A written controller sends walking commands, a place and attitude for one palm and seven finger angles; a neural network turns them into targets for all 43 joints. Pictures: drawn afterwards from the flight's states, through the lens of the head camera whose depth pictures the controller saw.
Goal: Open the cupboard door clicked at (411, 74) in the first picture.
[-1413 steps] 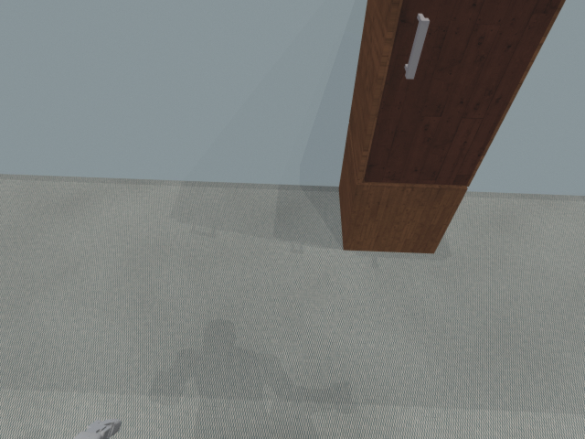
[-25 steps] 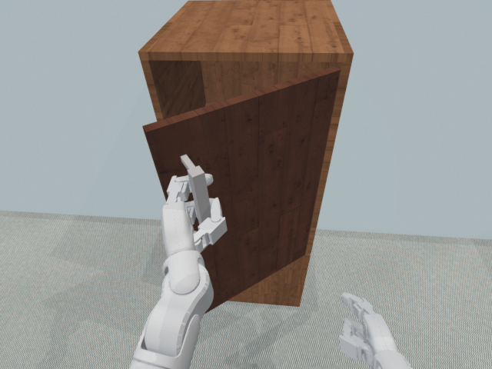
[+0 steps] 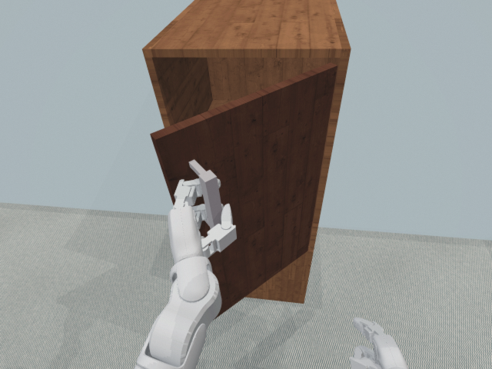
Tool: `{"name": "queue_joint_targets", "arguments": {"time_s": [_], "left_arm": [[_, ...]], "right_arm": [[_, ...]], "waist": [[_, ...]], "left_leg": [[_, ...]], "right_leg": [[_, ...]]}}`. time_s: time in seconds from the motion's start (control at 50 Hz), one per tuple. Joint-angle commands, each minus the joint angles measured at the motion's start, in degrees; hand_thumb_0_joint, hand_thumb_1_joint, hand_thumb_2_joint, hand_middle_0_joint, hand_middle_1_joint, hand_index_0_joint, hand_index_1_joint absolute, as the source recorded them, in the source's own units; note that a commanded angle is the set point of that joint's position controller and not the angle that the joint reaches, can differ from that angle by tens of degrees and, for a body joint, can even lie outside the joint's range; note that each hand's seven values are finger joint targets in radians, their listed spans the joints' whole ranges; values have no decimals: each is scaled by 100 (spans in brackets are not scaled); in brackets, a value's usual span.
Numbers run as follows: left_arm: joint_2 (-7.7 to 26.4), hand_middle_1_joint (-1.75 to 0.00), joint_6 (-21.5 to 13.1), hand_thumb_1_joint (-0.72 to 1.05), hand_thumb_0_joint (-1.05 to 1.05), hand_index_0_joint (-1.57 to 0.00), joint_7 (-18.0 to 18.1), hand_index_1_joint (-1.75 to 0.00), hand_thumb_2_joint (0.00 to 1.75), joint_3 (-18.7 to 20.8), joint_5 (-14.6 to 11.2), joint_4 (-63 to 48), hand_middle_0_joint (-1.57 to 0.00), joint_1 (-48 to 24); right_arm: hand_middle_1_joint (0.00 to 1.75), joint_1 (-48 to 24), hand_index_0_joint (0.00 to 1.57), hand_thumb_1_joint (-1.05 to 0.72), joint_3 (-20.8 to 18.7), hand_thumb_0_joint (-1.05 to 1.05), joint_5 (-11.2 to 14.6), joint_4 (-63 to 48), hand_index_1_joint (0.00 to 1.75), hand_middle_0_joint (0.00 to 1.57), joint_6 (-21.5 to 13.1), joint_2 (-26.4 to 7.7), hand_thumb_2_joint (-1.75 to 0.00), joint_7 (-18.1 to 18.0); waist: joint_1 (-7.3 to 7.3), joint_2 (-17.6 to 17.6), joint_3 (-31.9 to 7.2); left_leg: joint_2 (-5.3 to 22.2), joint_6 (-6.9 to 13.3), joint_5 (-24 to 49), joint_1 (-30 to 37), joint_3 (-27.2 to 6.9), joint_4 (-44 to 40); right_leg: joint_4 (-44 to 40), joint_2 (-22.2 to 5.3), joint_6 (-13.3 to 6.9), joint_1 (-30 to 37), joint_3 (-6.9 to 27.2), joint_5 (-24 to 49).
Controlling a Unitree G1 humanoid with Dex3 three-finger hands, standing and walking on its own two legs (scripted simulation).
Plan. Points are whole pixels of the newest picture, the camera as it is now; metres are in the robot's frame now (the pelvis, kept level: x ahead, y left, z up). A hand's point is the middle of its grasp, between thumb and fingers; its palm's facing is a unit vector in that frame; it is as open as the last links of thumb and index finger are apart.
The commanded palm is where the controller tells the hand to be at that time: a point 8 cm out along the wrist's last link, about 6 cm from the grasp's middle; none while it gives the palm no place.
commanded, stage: open thumb and fingers to let go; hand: left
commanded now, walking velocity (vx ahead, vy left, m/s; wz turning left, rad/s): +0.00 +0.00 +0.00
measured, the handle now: (207, 200) +0.34 +0.09 +0.13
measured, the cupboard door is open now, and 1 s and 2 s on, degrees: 44 45 45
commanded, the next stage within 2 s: slide the hand sideways off the handle in 0.66 s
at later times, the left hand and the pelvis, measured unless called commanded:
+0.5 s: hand (219, 217) +0.30 +0.06 +0.14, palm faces +0.25 -0.97 -0.01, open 14.2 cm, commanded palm +0.25 +0.09 +0.13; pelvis -0.01 +0.03 +0.00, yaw +0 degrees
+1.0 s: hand (217, 238) +0.27 +0.06 +0.14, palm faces -0.19 -0.98 -0.03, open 16.4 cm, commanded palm +0.24 +0.10 +0.13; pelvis -0.03 +0.04 +0.00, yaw -1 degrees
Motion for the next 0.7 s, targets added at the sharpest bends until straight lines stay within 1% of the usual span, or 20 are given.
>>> {"name": "queue_joint_targets", "arguments": {"time_s": [0.0,0.02,0.08,0.1,0.12,0.14,0.16,0.18,0.22,0.26,0.28,0.32,0.42,0.48,0.5,0.52,0.56,0.6,0.62,0.68], "left_arm": [[-753,-128,-622,27,0,-35,-15,-128,63,-15,241,-1277,-35,-1552],[-766,-127,-649,20,0,-35,-56,-127,60,-59,256,-1211,-35,-1523],[-755,-125,-744,-1,0,-33,-167,-125,51,-89,249,-1141,-33,-1783],[-732,-124,-759,-8,0,-33,-189,-124,48,-91,265,-1072,-33,-1890],[-774,-124,-753,-15,0,-32,-208,-124,45,-115,263,-952,-32,-1882],[-754,-123,-763,-22,0,-32,-206,-123,42,-100,271,-904,-32,-2026],[-822,-122,-745,-29,0,-32,-194,-122,39,-118,267,-816,-32,-2030],[-842,-122,-731,-36,0,-31,-182,-122,36,-99,245,-727,-31,-2057],[-832,-120,-680,-50,0,-30,-160,-120,30,-35,243,-531,-30,-2057],[-972,-120,-632,-50,0,-30,-100,-120,30,-90,229,-451,-30,-2233],[-970,-115,-614,-50,0,-29,-54,-115,30,-80,232,-435,-29,-2324],[-1056,-105,-575,-50,0,-27,-17,-105,30,-123,253,-287,-27,-2343],[-1064,-80,-500,-50,0,-23,88,-80,30,-78,260,-138,-23,-2587],[-1373,-65,-446,-50,0,-21,148,-65,30,-312,301,-96,-21,-2607],[-1426,-60,-438,-50,0,-20,176,-60,30,-371,320,-110,-20,-2689],[-1471,-55,-417,-50,0,-19,200,-55,30,-388,333,-25,-19,-2609],[-1351,-45,-390,-50,0,-18,243,-45,30,-258,292,-89,-18,-2593],[-1389,-35,-373,-50,0,-16,273,-35,30,-304,268,-217,-16,-2635],[-1403,-30,-352,-50,0,-15,282,-30,30,-302,275,-56,-15,-2637],[-1347,-30,-301,-50,0,-15,344,-30,30,-184,229,-59,-15,-2721]], "right_arm": [[30,-987,20,-90,-84,0,27,-1077,30,20,-399,-233,-90,-60],[30,-949,20,-90,-94,0,30,-1075,30,20,-412,-236,-90,-67],[30,-947,20,-90,-84,0,32,-1088,30,20,-438,-249,-90,-102],[30,-956,20,-90,-88,0,42,-1067,30,20,-446,-251,-90,-114],[30,-957,20,-90,-85,0,55,-1059,30,20,-448,-242,-90,-119],[30,-979,20,-90,-79,0,57,-1046,30,20,-450,-247,-90,-128],[30,-990,20,-90,-73,0,53,-1054,30,20,-457,-234,-90,-126],[30,-990,20,-90,-70,0,56,-1055,30,20,-464,-229,-90,-128],[30,-1033,20,-90,-68,0,69,-1026,30,20,-433,-228,-90,-120],[30,-1067,20,-90,-62,0,63,-1028,30,20,-428,-225,-90,-103],[30,-1047,20,-90,-60,0,55,-1019,30,20,-427,-229,-90,-97],[30,-1062,20,-90,-67,0,68,-974,30,20,-405,-224,-90,-77],[30,-1091,20,-90,-64,0,73,-917,30,20,-339,-226,-90,-46],[30,-1101,20,-90,-71,0,75,-928,30,20,-310,-217,-90,26],[30,-1073,20,-90,-78,0,74,-918,30,20,-320,-222,-90,50],[30,-1071,20,-90,-78,0,78,-903,30,20,-320,-208,-90,67],[30,-1097,20,-90,-82,0,67,-915,30,20,-290,-230,-90,82],[30,-1155,20,-90,-84,0,68,-939,30,20,-269,-223,-90,108],[30,-1139,20,-90,-71,0,74,-894,30,20,-257,-212,-90,103],[30,-1237,20,-90,-63,0,72,-907,30,20,-226,-225,-90,105]], "waist": [[82,-957,-1055],[78,-1040,-993],[33,-905,-955],[-2,-944,-879],[28,-982,-777],[-6,-861,-739],[28,-816,-729],[25,-942,-707],[82,-950,-647],[84,-883,-679],[82,-940,-758],[83,-940,-661],[97,-791,-755],[81,-641,-849],[55,-704,-912],[78,-642,-830],[102,-739,-961],[113,-678,-1040],[97,-796,-927],[139,-805,-904]], "left_leg": [[-396,286,1338,604,140,-81],[-375,291,1326,607,117,-99],[-393,305,1212,654,133,-124],[-383,304,1170,665,139,-117],[-379,309,1104,651,114,-152],[-371,306,1060,694,115,-176],[-379,304,1020,704,124,-186],[-386,305,986,688,126,-200],[-373,287,965,668,109,-261],[-360,283,961,700,107,-296],[-358,287,1001,730,97,-311],[-322,269,985,723,79,-348],[-290,236,923,704,49,-411],[-254,208,984,684,28,-413],[-230,198,979,685,-8,-412],[-210,195,972,668,-15,-426],[-221,193,956,635,3,-422],[-215,185,965,633,5,-373],[-194,176,873,590,-36,-420],[-227,183,780,515,-8,-413]], "right_leg": [[-907,-330,238,7,607,2084],[-908,-302,223,-36,552,1992],[-983,-300,220,-121,570,1744],[-1042,-310,215,-174,583,1617],[-1084,-278,190,-237,540,1377],[-1107,-275,170,-307,539,1223],[-1124,-261,156,-327,520,1117],[-1170,-264,165,-332,514,1026],[-1210,-244,136,-312,490,890],[-1158,-213,115,-346,423,825],[-1134,-201,110,-312,411,879],[-1121,-169,94,-373,346,817],[-998,-114,45,-358,274,755],[-801,-84,12,-372,186,874],[-735,-71,9,-389,151,876],[-715,-50,4,-438,131,894],[-697,-44,8,-369,135,873],[-666,-43,-1,-367,142,859],[-671,-31,8,-422,106,778],[-700,-31,2,-424,138,636]]}}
